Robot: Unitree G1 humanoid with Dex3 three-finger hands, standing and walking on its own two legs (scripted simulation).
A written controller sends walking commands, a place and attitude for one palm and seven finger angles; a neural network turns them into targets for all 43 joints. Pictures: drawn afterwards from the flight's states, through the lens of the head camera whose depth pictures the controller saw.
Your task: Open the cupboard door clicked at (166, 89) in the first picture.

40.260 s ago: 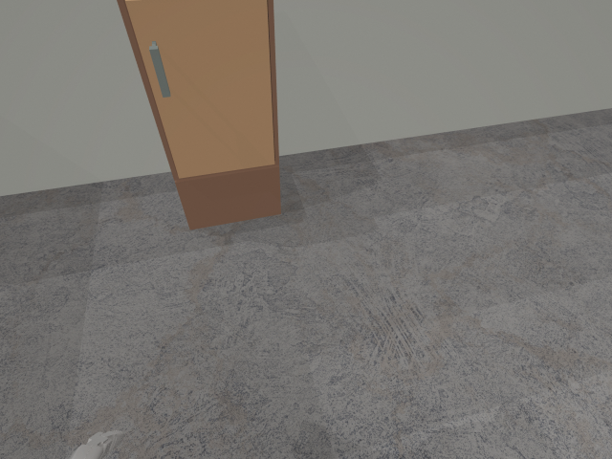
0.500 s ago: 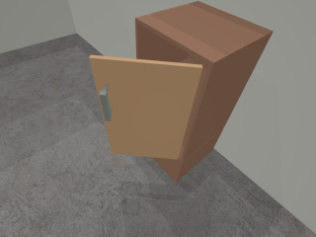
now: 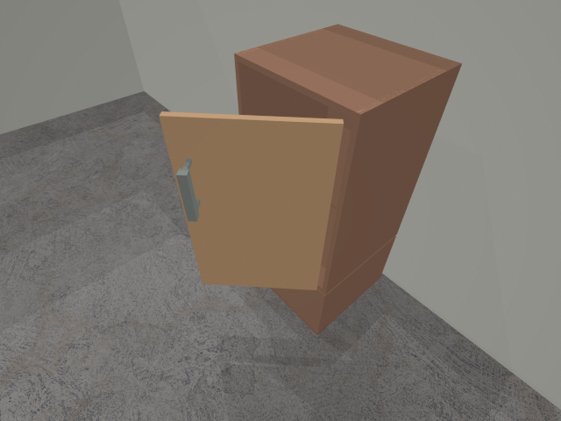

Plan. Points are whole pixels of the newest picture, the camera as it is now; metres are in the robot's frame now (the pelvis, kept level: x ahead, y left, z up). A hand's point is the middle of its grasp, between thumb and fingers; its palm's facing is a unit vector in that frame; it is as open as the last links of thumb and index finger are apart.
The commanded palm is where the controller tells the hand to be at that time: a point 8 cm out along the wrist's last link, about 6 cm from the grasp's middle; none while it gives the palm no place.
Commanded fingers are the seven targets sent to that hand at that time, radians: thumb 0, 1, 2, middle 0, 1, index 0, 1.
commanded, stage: look again from close up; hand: left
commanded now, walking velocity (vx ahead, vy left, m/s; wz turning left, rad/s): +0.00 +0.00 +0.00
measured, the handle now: (190, 190) +0.60 +0.23 -0.03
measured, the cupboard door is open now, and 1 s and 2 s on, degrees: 45 45 45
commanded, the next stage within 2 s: shuffle to correct the standing spot in 0.18 s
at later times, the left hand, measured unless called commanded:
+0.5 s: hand out of the picture -0.07 +0.18 -0.18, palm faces +0.06 -0.99 -0.16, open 7.3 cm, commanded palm none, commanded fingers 0.00 0.90 0.90 -0.20 -0.30 -0.20 -0.30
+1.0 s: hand out of the picture +0.10 +0.22 -0.16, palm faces -0.03 -0.98 -0.20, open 7.2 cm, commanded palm none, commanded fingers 0.00 0.90 0.90 -0.20 -0.30 -0.20 -0.30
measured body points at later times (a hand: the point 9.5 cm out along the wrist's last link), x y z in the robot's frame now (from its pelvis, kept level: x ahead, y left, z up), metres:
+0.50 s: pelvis -0.03 +0.02 +0.00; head -0.04 +0.03 +0.45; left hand -0.07 +0.24 -0.16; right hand -0.06 -0.21 -0.15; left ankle +0.00 +0.11 -0.73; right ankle +0.01 -0.13 -0.73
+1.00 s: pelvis +0.03 +0.05 +0.01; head +0.03 +0.05 +0.46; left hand +0.10 +0.28 -0.14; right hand -0.07 -0.13 -0.15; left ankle +0.00 +0.11 -0.73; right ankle +0.07 -0.08 -0.71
